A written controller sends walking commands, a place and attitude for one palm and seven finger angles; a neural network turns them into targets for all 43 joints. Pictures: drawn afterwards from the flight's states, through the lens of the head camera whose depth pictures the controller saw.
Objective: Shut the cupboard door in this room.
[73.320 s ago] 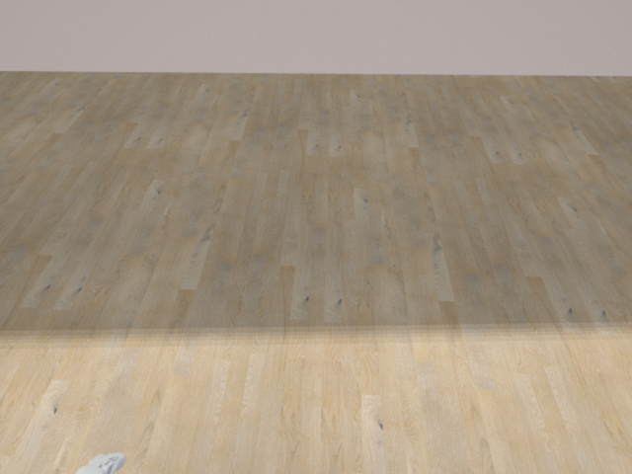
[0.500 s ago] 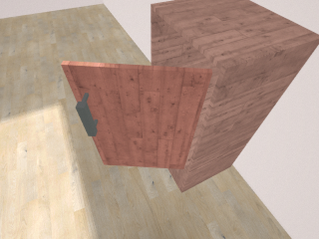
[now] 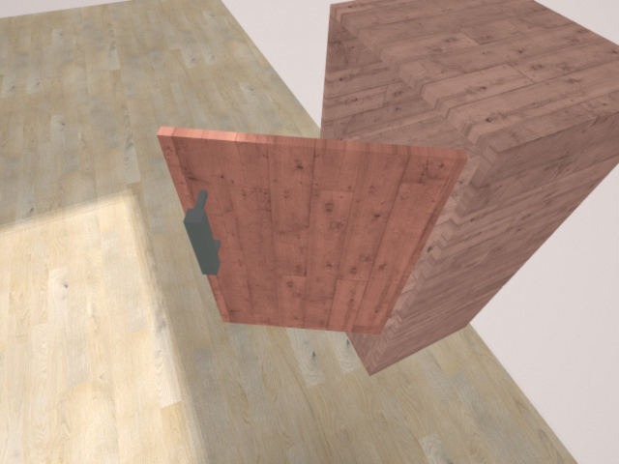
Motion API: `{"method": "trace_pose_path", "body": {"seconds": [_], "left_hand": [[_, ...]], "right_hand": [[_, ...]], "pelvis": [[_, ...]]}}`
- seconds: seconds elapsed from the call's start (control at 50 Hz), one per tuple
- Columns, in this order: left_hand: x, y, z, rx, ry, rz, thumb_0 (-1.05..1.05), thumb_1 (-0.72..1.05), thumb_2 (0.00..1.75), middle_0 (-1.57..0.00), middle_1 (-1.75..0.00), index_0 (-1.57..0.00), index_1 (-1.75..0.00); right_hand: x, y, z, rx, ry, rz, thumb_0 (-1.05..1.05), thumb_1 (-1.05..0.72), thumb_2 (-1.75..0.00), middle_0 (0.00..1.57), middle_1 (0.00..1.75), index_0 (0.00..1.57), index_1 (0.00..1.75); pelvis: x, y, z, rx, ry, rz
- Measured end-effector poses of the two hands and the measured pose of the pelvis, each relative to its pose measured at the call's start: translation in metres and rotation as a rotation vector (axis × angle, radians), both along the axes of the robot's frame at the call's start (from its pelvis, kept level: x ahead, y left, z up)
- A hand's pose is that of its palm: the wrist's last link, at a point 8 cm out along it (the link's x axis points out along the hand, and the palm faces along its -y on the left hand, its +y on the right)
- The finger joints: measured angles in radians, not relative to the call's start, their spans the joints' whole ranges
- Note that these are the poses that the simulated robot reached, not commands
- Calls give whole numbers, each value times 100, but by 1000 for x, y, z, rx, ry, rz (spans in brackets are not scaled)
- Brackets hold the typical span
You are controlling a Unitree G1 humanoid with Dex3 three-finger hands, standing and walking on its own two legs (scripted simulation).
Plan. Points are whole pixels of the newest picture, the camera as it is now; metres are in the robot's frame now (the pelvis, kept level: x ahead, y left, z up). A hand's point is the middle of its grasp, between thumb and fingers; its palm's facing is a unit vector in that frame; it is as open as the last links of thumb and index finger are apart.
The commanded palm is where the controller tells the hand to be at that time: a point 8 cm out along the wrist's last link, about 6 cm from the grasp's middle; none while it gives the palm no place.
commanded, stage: come to a stop and stand still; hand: left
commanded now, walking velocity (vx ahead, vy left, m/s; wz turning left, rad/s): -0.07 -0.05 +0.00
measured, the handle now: (207, 233) +0.44 +0.20 -0.02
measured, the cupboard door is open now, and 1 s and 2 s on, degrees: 60 60 60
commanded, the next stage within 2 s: look again from close up in 0.68 s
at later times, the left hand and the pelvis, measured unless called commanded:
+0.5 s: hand out of the picture +0.02 +0.15 -0.17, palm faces -0.01 -0.98 -0.22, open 7.3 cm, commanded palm none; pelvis -0.02 -0.03 +0.00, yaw +0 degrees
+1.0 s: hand out of the picture -0.04 +0.12 -0.18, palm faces +0.01 -0.99 -0.15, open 7.4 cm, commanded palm none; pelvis -0.03 -0.04 +0.00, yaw +0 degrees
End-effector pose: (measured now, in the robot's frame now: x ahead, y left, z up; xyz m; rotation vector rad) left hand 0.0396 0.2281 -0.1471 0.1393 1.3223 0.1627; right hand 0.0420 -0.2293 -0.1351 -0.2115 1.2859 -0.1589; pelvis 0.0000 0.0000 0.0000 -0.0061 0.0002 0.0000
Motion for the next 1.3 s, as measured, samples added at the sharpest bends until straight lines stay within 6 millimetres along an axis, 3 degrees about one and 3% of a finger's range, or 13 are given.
{"method": "trace_pose_path", "body": {"seconds": [0.14, 0.22, 0.46, 0.68, 0.84, 1.0, 1.3], "left_hand": [[20, -13, 0, 0, -46, -33, 0, 92, 90, -20, -30, -19, -29], [17, -20, 2, 27, -57, -68, 0, 92, 90, -20, -30, -20, -29], [-19, -32, 10, 26, -73, -66, 0, 92, 90, -20, -30, -20, -29], [-67, -45, 6, 2, 14, -34, 0, 91, 90, -20, -30, -20, -29], [-85, -57, 2, -31, 61, -20, 0, 91, 90, -20, -30, -20, -29], [-87, -60, -1, -45, 71, -16, 1, 91, 90, -20, -30, -20, -29], [-78, -49, -1, -39, 65, -11, 1, 91, 90, -20, -30, -19, -29]], "right_hand": [[-17, -5, -9, 22, 43, -43, 0, -93, -90, 20, 30, 20, 30], [-25, -13, -14, 43, 37, -72, 0, -93, -90, 20, 30, 20, 30], [-46, -28, -10, 62, -10, -46, 0, -91, -90, 20, 29, 20, 30], [-84, -31, -9, 72, 76, -48, 0, -91, -90, 20, 29, 20, 30], [-103, -27, -8, 72, 134, -62, 0, -91, -90, 20, 29, 20, 30], [-104, -19, -7, 79, 142, -67, 0, -91, -90, 20, 29, 20, 30], [-83, -8, -7, 80, 113, -58, 0, -91, -90, 20, 29, 20, 30]], "pelvis": [[0, -8, -3, 17, -14, -8], [-3, -15, -6, 5, -13, -12], [-21, -32, -2, 10, -36, -4], [-32, -40, 1, 13, -30, 0], [-33, -41, 2, 12, -30, 0], [-32, -39, 2, 10, -30, -1], [-26, -30, 3, 7, -28, -2]]}}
